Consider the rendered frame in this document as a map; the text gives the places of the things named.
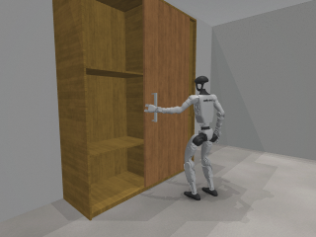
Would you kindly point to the robot head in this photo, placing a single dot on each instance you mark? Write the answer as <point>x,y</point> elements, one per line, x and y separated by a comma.
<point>201,80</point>

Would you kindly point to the right robot thigh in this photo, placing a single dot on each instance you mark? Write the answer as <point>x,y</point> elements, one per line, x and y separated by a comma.
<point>205,149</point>

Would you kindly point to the left robot hand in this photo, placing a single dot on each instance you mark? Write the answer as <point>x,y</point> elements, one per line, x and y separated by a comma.
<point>151,108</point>

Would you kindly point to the robot left forearm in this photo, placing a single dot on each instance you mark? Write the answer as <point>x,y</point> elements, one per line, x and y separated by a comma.
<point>167,110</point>

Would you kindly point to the robot right forearm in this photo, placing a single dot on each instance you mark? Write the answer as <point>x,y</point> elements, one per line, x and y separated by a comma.
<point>219,123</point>

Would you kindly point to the right robot hand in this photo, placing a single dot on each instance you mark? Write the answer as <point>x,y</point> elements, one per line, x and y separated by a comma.
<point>218,133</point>

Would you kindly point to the robot right upper arm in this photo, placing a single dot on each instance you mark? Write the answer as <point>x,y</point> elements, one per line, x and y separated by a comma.
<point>220,112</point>

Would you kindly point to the handle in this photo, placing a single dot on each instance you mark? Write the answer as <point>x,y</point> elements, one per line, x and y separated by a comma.
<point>191,109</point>
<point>155,104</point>

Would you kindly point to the robot left upper arm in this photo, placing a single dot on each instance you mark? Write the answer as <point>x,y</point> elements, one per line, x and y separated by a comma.
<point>192,99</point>

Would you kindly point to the wardrobe door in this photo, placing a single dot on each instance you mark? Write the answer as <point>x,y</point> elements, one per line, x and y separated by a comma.
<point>190,77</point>
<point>166,64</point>

